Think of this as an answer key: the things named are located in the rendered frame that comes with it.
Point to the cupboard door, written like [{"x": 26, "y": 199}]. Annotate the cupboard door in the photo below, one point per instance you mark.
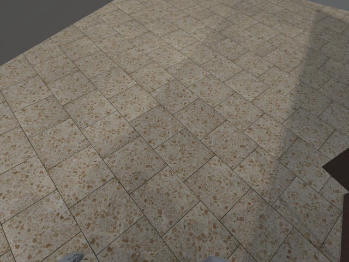
[{"x": 338, "y": 168}]

